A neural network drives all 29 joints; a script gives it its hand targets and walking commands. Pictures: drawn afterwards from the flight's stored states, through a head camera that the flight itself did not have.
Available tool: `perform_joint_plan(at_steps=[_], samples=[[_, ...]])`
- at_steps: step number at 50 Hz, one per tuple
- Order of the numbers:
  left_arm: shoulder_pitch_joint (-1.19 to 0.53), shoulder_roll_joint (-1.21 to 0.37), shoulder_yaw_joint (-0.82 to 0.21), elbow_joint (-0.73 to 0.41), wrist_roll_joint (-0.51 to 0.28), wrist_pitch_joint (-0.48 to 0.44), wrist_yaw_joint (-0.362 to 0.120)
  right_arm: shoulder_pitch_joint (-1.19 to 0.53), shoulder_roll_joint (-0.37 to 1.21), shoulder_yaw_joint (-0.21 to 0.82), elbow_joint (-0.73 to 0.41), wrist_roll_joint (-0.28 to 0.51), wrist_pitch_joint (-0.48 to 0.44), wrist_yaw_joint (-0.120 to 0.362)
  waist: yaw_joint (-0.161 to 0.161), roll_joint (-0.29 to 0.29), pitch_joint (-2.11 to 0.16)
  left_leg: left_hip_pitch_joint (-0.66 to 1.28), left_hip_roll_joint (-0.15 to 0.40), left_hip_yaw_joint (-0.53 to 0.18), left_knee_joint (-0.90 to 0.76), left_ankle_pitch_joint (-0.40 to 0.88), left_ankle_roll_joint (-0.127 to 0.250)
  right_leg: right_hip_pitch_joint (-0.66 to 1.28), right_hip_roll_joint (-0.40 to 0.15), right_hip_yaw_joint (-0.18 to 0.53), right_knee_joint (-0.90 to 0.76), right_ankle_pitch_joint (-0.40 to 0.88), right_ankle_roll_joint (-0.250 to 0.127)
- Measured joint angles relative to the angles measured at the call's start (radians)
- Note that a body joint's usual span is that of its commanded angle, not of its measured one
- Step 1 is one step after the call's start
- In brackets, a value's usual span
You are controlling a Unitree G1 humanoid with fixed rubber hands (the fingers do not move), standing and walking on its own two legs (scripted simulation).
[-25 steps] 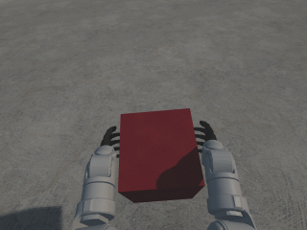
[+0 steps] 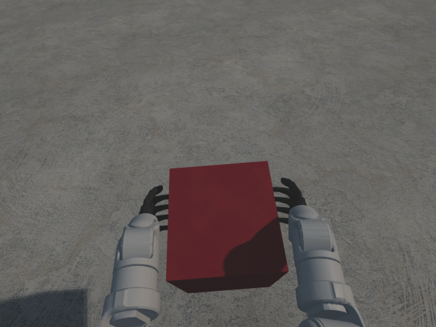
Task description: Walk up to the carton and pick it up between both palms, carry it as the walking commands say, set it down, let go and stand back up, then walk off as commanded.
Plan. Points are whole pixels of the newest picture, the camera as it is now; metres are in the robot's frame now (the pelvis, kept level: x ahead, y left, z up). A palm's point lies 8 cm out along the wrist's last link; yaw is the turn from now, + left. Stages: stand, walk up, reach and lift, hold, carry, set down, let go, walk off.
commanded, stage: set down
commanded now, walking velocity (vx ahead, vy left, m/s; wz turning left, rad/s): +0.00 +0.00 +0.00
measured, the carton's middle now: (224, 233) +0.32 -0.01 -0.05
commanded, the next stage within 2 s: none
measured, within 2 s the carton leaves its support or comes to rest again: neither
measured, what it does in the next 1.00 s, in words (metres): lowers itself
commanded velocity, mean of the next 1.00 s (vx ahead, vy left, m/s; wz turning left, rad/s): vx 0.00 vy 0.00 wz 0.00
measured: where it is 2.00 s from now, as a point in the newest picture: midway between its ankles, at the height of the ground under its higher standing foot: outside the picture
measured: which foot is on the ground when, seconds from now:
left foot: down 0.00-1.00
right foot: down 0.00-1.00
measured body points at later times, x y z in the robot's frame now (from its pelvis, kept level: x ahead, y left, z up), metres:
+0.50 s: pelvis +0.00 +0.00 -0.02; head +0.07 -0.02 +0.43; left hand +0.33 +0.13 -0.05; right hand +0.33 -0.16 -0.05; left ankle +0.00 +0.12 -0.74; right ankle +0.06 -0.12 -0.74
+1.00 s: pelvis -0.04 +0.00 -0.08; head +0.14 -0.03 +0.33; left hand +0.36 +0.13 -0.13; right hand +0.35 -0.16 -0.14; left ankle +0.00 +0.12 -0.74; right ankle +0.06 -0.12 -0.74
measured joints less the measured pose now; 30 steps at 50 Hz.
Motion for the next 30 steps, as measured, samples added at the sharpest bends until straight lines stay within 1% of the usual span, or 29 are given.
perform_joint_plan(at_steps=[6,13,22,30], samples=[[-0.009,-0.003,0.012,0.044,0.004,-0.058,0.001,0.001,0.000,-0.026,0.033,-0.013,-0.060,0.016,0.011,-0.004,0.012,-0.040,0.000,0.013,0.024,-0.015,0.001,-0.051,0.002,0.013,0.038,-0.017,0.001],[-0.023,-0.008,0.037,0.094,0.013,-0.143,0.002,-0.012,0.004,-0.058,0.086,-0.035,-0.151,0.020,0.019,-0.002,0.003,-0.139,-0.002,0.013,0.074,-0.033,-0.001,-0.153,0.000,0.014,0.092,-0.038,-0.001],[-0.051,-0.017,0.078,0.147,0.019,-0.281,0.009,-0.028,0.009,-0.089,0.133,-0.042,-0.287,0.002,0.023,0.007,-0.023,-0.335,-0.010,0.008,0.164,-0.052,-0.002,-0.348,-0.007,0.013,0.182,-0.058,-0.002],[-0.093,-0.033,0.122,0.149,0.017,-0.376,0.018,-0.073,0.026,-0.125,0.142,-0.043,-0.379,-0.018,0.023,0.005,-0.038,-0.544,-0.015,0.013,0.270,-0.067,-0.003,-0.554,-0.010,0.020,0.276,-0.063,-0.002]])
